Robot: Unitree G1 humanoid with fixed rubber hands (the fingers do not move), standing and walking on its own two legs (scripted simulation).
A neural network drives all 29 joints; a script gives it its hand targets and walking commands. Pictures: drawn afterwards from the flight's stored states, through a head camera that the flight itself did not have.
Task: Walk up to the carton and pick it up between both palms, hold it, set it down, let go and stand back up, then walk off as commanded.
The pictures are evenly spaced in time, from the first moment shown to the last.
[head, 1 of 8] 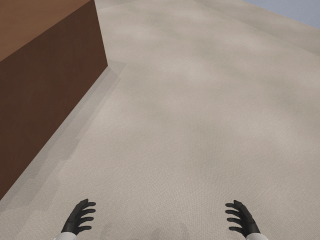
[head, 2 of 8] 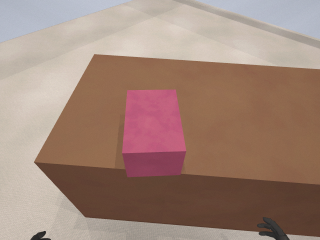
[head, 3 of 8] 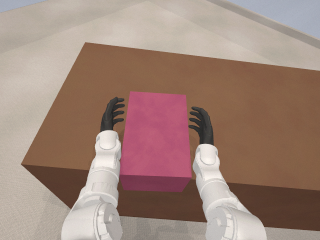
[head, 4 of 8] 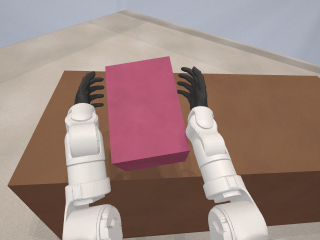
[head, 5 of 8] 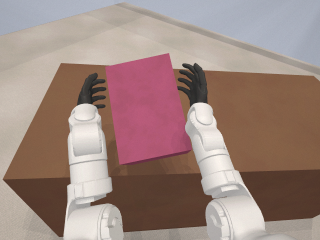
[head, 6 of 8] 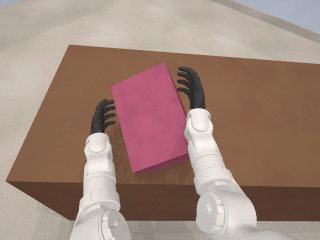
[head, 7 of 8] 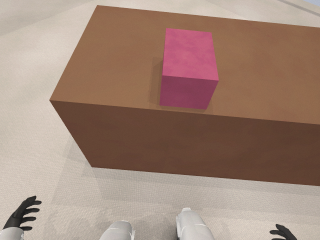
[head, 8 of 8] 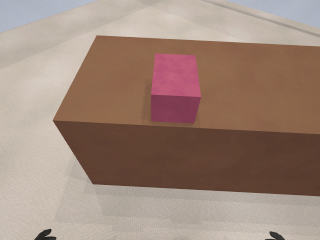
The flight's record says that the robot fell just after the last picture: no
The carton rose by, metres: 0.18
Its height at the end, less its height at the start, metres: +0.00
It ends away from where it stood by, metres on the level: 0.09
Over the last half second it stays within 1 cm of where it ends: yes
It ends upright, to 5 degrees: yes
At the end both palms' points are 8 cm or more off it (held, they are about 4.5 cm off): yes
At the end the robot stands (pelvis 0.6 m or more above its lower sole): yes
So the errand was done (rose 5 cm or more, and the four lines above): yes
